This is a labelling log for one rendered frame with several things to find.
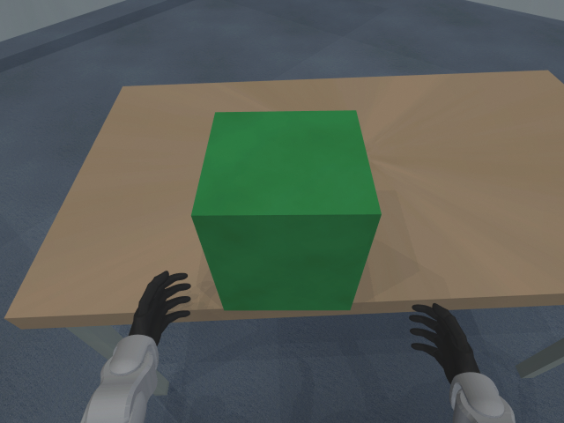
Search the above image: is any table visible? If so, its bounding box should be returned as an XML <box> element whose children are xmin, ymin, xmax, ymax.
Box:
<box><xmin>4</xmin><ymin>70</ymin><xmax>564</xmax><ymax>396</ymax></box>

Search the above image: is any right robot forearm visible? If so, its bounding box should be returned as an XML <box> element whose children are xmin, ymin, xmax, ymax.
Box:
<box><xmin>449</xmin><ymin>372</ymin><xmax>516</xmax><ymax>423</ymax></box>

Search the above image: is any left robot forearm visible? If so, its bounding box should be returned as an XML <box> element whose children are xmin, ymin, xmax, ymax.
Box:
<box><xmin>80</xmin><ymin>335</ymin><xmax>159</xmax><ymax>423</ymax></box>

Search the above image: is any left robot hand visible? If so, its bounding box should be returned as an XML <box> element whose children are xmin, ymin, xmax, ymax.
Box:
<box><xmin>129</xmin><ymin>271</ymin><xmax>191</xmax><ymax>346</ymax></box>

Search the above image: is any right robot hand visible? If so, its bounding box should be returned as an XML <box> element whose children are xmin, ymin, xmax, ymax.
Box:
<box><xmin>409</xmin><ymin>303</ymin><xmax>480</xmax><ymax>384</ymax></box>

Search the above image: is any carton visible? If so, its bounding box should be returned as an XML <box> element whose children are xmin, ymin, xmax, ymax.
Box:
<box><xmin>191</xmin><ymin>110</ymin><xmax>382</xmax><ymax>310</ymax></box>

